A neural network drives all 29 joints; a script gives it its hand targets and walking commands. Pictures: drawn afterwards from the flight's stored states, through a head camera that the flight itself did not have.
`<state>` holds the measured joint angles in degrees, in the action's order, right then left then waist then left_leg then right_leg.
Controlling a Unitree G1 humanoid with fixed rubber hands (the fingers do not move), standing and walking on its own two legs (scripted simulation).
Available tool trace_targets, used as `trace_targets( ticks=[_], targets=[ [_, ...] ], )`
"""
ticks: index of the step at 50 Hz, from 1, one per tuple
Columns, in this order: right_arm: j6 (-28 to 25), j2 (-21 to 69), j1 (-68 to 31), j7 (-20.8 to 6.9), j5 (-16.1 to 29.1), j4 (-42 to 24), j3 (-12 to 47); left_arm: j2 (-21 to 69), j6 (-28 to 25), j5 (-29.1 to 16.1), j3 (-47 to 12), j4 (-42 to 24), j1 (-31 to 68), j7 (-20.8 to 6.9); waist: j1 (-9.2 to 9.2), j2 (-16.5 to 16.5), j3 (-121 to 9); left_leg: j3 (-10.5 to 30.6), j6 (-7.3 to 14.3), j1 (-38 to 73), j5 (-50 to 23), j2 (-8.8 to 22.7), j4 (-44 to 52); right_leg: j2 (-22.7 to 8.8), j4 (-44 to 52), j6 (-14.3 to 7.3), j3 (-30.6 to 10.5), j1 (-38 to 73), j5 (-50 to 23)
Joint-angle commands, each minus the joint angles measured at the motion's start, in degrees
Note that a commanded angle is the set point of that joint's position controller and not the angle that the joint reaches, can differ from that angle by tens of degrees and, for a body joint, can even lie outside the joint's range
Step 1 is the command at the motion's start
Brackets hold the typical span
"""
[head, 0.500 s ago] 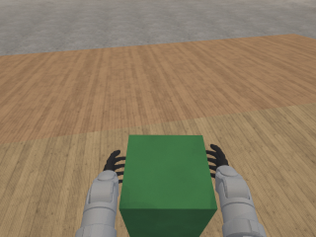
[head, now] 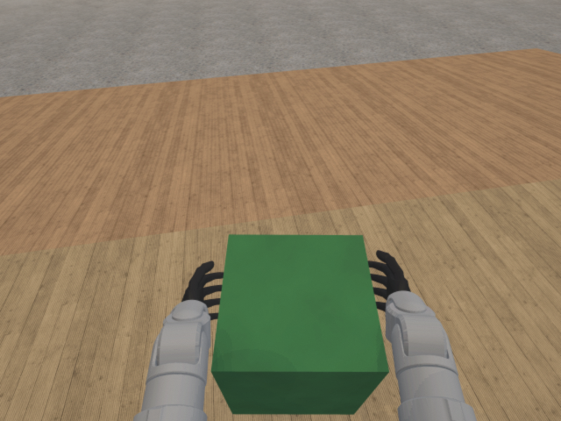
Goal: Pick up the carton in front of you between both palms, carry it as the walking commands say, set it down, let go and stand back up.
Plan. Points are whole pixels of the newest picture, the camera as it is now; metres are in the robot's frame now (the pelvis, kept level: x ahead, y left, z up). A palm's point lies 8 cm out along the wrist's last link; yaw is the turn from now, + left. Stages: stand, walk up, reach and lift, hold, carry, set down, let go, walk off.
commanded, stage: reach and lift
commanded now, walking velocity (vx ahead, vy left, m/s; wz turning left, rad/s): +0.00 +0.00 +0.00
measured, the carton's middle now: (294, 329) +0.30 +0.00 -0.05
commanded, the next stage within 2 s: hold in 0.30 s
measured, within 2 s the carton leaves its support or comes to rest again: neither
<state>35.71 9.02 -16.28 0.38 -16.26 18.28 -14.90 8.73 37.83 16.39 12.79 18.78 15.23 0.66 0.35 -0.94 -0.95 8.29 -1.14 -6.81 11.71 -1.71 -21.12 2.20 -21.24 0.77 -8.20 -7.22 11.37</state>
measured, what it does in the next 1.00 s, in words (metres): stands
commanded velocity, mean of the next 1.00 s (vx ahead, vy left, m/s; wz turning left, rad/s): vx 0.00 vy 0.00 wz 0.00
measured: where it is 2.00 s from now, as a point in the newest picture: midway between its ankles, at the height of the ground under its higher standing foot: outside the picture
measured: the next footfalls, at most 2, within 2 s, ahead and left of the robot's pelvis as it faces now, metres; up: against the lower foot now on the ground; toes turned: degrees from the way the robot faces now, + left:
none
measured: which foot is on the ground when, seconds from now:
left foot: down 0.00-1.00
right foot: down 0.00-1.00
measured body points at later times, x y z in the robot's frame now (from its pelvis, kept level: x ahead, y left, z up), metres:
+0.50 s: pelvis +0.00 +0.01 +0.00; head -0.04 +0.01 +0.45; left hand +0.30 +0.16 +0.05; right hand +0.30 -0.15 +0.05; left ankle +0.00 +0.14 -0.75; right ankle +0.00 -0.13 -0.75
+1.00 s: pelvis -0.02 +0.00 +0.00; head -0.06 +0.00 +0.45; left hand +0.30 +0.14 +0.05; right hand +0.30 -0.16 +0.05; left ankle +0.00 +0.13 -0.75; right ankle +0.00 -0.13 -0.75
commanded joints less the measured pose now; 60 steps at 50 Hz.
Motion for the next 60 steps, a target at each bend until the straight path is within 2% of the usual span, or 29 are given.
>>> trace_targets(
  ticks=[1, 5, 6, 7, 8, 11, 16, 20, 23, 25, 28, 29, 34, 35, 36, 40, 41, 42, 43, 44, 47, 48, 50, 51, 53, 55, 56, 58, 60],
  targets=[
    [2.3, 54.8, -13.5, -14.2, 13.4, 0.0, 31.3, 49.4, -2.0, -16.9, -33.6, -8.4, 25.3, -14.2, -1.28, 1.9, -14.4, -4.7, -0.6, 5.7, -20.5, -5.1, 4.0, 3.9, 2.7, 1.6, 3.4, 8.9, -23.4],
    [1.5, 58.0, -17.5, -14.1, 14.7, -0.7, 34.4, 50.1, -2.7, -17.3, -35.3, -11.9, 28.4, -14.5, 0.17, 2.7, -14.4, -4.8, 0.3, 5.5, -13.6, -4.6, 3.2, 3.7, 2.1, 1.8, 4.0, 7.8, -18.2],
    [1.5, 55.8, -18.4, -14.2, 12.5, -0.5, 30.4, 49.1, -2.2, -15.3, -33.3, -10.6, 30.9, -14.3, -2.31, -0.7, -13.7, -4.8, -0.2, 5.8, -13.6, -4.7, 3.5, 3.5, 2.1, 1.2, 3.2, 8.5, -18.3],
    [1.6, 55.2, -19.8, -14.4, 13.8, -1.5, 33.6, 51.4, -2.4, -16.5, -32.6, -11.5, 30.4, -14.2, 1.08, 2.6, -15.1, -4.9, 0.4, 8.8, -14.8, -3.8, 2.8, 3.5, 2.5, 1.1, 5.2, 6.1, -14.0],
    [1.2, 56.3, -21.9, -14.0, 15.8, -5.0, 35.0, 53.1, -2.4, -18.3, -35.6, -9.6, 29.6, -14.6, -1.16, 1.0, -14.0, -4.1, -0.1, 4.0, -18.0, -4.4, 3.0, 3.8, 1.9, 0.9, 3.8, 7.8, -18.6],
    [1.6, 58.5, -23.9, -14.3, 17.2, -2.7, 34.6, 52.2, -1.8, -15.1, -33.3, -10.6, 31.1, -14.5, -0.1, -1.3, -16.2, -5.2, 0.5, 7.1, -14.1, -5.1, 0.8, 2.7, 2.2, 1.0, 3.0, 6.8, -15.2],
    [2.8, 55.9, -22.7, -14.7, 15.1, -3.4, 35.1, 53.1, -0.3, -16.6, -33.8, -10.0, 29.6, -14.4, 0.75, 1.7, -15.3, -4.6, 0.2, 4.0, -11.0, -4.7, 3.1, 3.7, 1.8, 1.5, 3.8, 8.8, -14.4],
    [4.9, 54.2, -23.2, -14.4, 16.4, -4.5, 34.8, 53.1, 2.4, -17.9, -34.3, -10.2, 30.8, -14.2, -0.36, -1.4, -14.8, -4.4, -0.3, 7.5, -15.0, -4.3, 3.4, 2.9, 2.4, 1.1, 3.5, 9.1, -18.7],
    [6.8, 51.6, -20.0, -14.6, 14.3, -1.6, 31.7, 50.7, 4.2, -17.2, -34.7, -11.4, 29.7, -13.2, -1.66, 2.0, -10.1, -4.0, -0.8, 8.2, -16.4, -3.9, 4.4, 4.1, 3.6, 0.6, 4.3, 8.1, -14.9],
    [7.0, 47.7, -22.3, -15.1, 11.7, -3.1, 29.2, 50.8, 4.7, -14.6, -30.2, -7.6, 28.1, -12.9, -2.58, -0.2, -7.0, -3.6, -1.5, 6.7, -13.6, -3.8, 5.9, 3.7, 4.7, 0.4, 5.1, 6.9, -10.9],
    [6.1, 48.2, -28.9, -15.3, 13.3, 0.3, 27.7, 51.4, 4.1, -13.9, -29.2, -4.4, 31.2, -13.7, -0.1, -0.2, -6.2, -4.1, -0.2, 4.3, -9.0, -3.5, 5.8, 3.7, 3.6, 0.1, 5.1, 6.3, -7.1],
    [5.7, 51.0, -27.7, -15.7, 14.0, -1.7, 29.1, 53.2, 3.3, -15.4, -30.6, -8.9, 33.3, -13.7, -2.19, 0.6, -8.4, -4.2, -1.1, 7.9, -9.5, -3.8, 5.1, 3.7, 4.3, -0.2, 5.8, 5.8, -6.1],
    [5.2, 52.5, -28.0, -16.0, 14.5, -1.0, 31.4, 52.5, 2.6, -15.3, -31.4, -8.4, 34.5, -14.0, 0.17, 1.2, -12.2, -5.0, 0.0, 6.4, -9.1, -3.5, 4.3, 3.5, 2.6, 0.3, 5.6, 7.2, -8.4],
    [4.3, 51.7, -30.6, -15.9, 14.0, -2.0, 31.4, 53.7, 2.0, -16.4, -31.2, -8.2, 38.7, -14.1, -2.15, 1.2, -12.2, -5.2, -0.5, 6.5, -6.1, -4.0, 3.0, 3.2, 3.3, -0.3, 4.5, 6.7, -5.2],
    [5.0, 50.2, -29.9, -16.3, 14.6, 0.2, 31.1, 52.6, 2.6, -15.1, -29.8, -7.0, 34.4, -14.0, 1.07, 1.7, -11.4, -5.0, -0.1, 6.2, -5.8, -3.6, 3.7, 4.0, 3.8, 0.3, 5.9, 6.2, -3.6],
    [3.7, 53.6, -32.7, -16.1, 12.8, 3.1, 28.5, 54.7, 1.4, -15.5, -29.5, -2.9, 41.0, -14.4, -1.83, 0.3, -13.4, -5.6, -0.2, 7.3, -1.3, -3.6, 3.7, 3.9, 3.0, -0.2, 5.2, 5.7, -2.2],
    [3.4, 53.1, -35.9, -16.1, 13.4, 3.9, 28.3, 53.8, 0.6, -13.6, -28.0, -3.7, 41.9, -14.5, 0.89, -1.5, -11.4, -5.7, -0.1, 0.0, -0.9, -3.6, 3.6, 3.7, 1.9, 0.2, 4.5, 7.6, -3.3],
    [3.5, 56.0, -35.9, -16.2, 12.4, 2.9, 28.9, 53.3, 0.9, -14.2, -28.2, -2.9, 42.5, -14.9, 0.96, 3.2, -12.2, -6.3, 0.8, 0.2, 2.6, -3.1, 4.3, 4.0, 2.0, 0.4, 5.6, 6.8, 0.8],
    [4.1, 54.1, -34.4, -16.6, 13.1, 3.4, 29.6, 55.4, 1.3, -15.4, -30.0, -4.7, 42.1, -14.8, -1.15, 0.8, -12.2, -6.3, -0.2, 2.9, 1.2, -3.9, 3.5, 3.0, 3.3, 0.2, 4.7, 6.0, -0.3],
    [3.8, 55.3, -34.4, -16.3, 14.6, 1.0, 31.2, 54.1, 1.6, -15.0, -30.4, -6.0, 41.7, -15.1, 0.53, 1.0, -11.6, -6.5, 0.2, 1.7, -2.0, -4.3, 3.2, 3.2, 3.3, 0.7, 4.3, 5.7, -3.2],
    [5.2, 52.1, -33.9, -16.3, 12.4, 3.4, 27.6, 54.4, 2.8, -13.4, -27.2, -1.7, 39.7, -15.0, -1.87, -0.2, -10.4, -5.7, 0.2, 3.2, 0.0, -4.0, 4.6, 3.3, 3.2, -0.2, 4.3, 4.7, -2.3],
    [5.8, 51.4, -34.1, -16.3, 11.8, 6.0, 26.8, 52.0, 3.0, -12.2, -24.4, 1.0, 37.3, -14.8, 1.17, 2.7, -7.9, -5.9, 0.9, 2.1, 1.1, -3.0, 5.3, 3.1, 3.5, 0.0, 5.1, 4.6, 1.3],
    [5.2, 52.1, -32.8, -16.1, 11.8, 5.3, 25.9, 51.4, 2.8, -12.5, -25.7, 0.2, 38.8, -15.2, -0.35, 1.1, -5.8, -6.3, 0.5, 1.7, 1.1, -4.4, 5.4, 2.9, 4.4, 0.5, 4.6, 5.6, -1.6],
    [5.6, 54.2, -33.6, -15.9, 12.0, 6.0, 24.7, 49.1, 2.7, -10.9, -23.0, 1.3, 37.8, -15.0, 1.49, 1.8, -8.4, -6.0, 0.8, 3.3, 0.8, -3.7, 5.3, 3.0, 4.3, 1.1, 4.9, 6.5, -0.8],
    [5.6, 54.6, -29.7, -15.5, 12.7, 3.4, 27.8, 50.7, 2.5, -13.5, -26.8, -3.5, 38.9, -15.2, -1.2, 3.3, -11.8, -6.4, 0.3, 7.0, -6.3, -4.6, 5.0, 3.0, 4.7, 1.5, 5.0, 7.4, -8.3],
    [5.9, 55.7, -31.3, -15.1, 12.9, 4.2, 28.1, 49.5, 1.9, -11.8, -24.7, -4.3, 38.1, -15.3, 2.48, 3.6, -11.1, -6.5, 0.7, 6.3, -8.4, -4.0, 3.5, 2.5, 4.8, 1.5, 4.8, 6.1, -7.5],
    [5.6, 57.0, -26.8, -15.4, 13.3, 2.8, 28.9, 51.2, 1.7, -14.9, -28.9, -7.3, 37.2, -15.5, -0.43, 4.0, -13.4, -6.5, -0.2, 5.3, -9.2, -4.8, 3.9, 2.9, 5.0, 1.9, 4.4, 10.7, -11.2],
    [4.4, 53.9, -30.7, -15.3, 14.6, -3.3, 32.3, 53.0, 1.9, -15.4, -29.1, -5.9, 36.6, -15.4, -0.54, 0.4, -11.7, -5.3, 0.0, 3.9, -10.0, -4.2, 5.5, 2.8, 3.2, 1.0, 4.5, 9.3, -14.9],
    [6.1, 53.8, -27.0, -14.5, 14.2, 1.0, 29.4, 48.9, 3.0, -13.3, -27.2, -6.4, 32.1, -14.8, 1.05, 1.0, -14.7, -6.0, 0.2, 9.4, -13.9, -4.2, 4.3, 2.5, 4.8, 1.7, 4.3, 10.4, -16.3]
  ],
)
